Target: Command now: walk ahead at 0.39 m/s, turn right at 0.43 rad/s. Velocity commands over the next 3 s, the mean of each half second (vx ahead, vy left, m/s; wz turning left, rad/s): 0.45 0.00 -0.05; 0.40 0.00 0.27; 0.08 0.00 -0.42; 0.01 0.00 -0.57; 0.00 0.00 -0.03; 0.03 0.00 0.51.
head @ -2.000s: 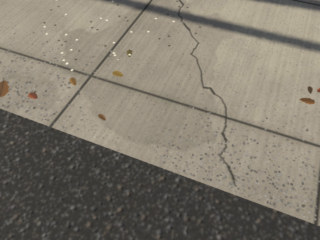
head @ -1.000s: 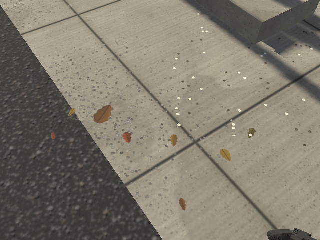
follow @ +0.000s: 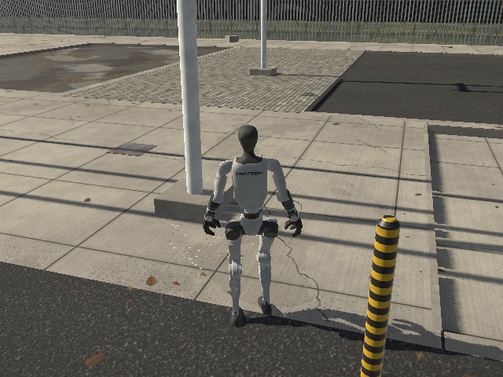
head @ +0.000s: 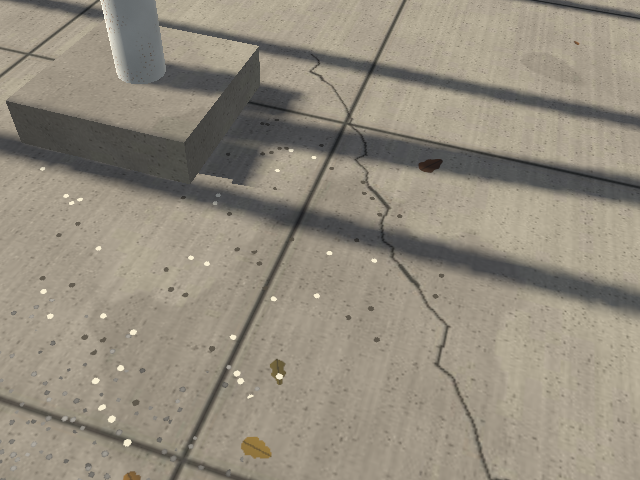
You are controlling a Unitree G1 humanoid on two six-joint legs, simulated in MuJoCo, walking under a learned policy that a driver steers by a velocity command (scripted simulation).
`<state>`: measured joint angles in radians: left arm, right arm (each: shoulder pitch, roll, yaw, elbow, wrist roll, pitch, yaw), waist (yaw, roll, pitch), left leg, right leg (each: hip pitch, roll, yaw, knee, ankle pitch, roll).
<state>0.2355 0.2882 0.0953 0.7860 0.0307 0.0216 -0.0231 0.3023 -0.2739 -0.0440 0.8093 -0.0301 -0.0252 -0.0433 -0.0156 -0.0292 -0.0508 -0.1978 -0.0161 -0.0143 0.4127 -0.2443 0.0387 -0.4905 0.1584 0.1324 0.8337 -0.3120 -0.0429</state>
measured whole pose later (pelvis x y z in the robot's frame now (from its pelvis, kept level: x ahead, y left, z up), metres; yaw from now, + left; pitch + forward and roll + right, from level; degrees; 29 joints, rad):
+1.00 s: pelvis +0.44 +0.00 -0.01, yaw +10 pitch +0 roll -1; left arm 0.30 0.21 0.03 0.94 0.01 -0.03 0.02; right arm 0.14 -0.21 -0.03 0.86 -0.02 -0.05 0.00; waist 0.03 -0.01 0.11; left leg -0.32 -0.03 0.13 0.48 -0.15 0.11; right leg -0.39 -0.03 0.01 1.18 -0.43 -0.02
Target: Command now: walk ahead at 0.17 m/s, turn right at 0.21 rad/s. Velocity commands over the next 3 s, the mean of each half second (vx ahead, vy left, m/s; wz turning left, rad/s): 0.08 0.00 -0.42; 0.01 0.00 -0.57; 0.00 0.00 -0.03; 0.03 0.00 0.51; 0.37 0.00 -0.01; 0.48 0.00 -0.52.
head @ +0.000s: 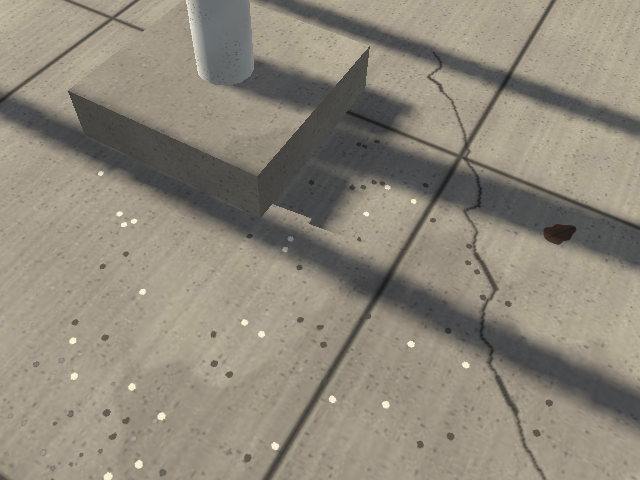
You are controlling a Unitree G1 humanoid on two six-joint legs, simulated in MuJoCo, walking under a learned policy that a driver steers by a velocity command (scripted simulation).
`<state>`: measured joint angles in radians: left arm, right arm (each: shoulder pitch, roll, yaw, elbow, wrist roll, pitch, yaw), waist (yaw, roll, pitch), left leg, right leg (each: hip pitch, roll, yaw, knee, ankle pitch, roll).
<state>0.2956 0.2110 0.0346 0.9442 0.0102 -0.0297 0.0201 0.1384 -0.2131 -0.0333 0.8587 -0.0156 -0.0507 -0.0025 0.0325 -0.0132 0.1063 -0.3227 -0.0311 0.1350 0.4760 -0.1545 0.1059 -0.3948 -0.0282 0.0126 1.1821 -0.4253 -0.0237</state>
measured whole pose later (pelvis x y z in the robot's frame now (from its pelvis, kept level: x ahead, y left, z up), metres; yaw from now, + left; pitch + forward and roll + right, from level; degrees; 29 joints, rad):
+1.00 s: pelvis +0.07 -0.01 +0.01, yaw -34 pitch +0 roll -1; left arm 0.20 0.32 0.10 0.80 0.02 0.06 -0.01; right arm 0.18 -0.25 -0.03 0.75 -0.02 0.02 -0.04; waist 0.02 -0.06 0.06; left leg -0.22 -0.02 0.01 0.46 -0.24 0.04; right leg -0.46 0.14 0.12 0.94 -0.43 -0.01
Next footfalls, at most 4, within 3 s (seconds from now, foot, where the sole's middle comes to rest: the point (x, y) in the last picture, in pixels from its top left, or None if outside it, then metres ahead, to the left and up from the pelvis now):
0.36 right None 0.09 -0.13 -0.77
0.90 left None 0.16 0.05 -0.77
1.28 right None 0.01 -0.12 -0.77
1.66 left None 0.11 0.08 -0.77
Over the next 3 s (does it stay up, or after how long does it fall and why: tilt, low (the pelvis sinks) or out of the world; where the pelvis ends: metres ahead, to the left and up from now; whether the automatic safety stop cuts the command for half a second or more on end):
stays up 0.46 -0.10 0.01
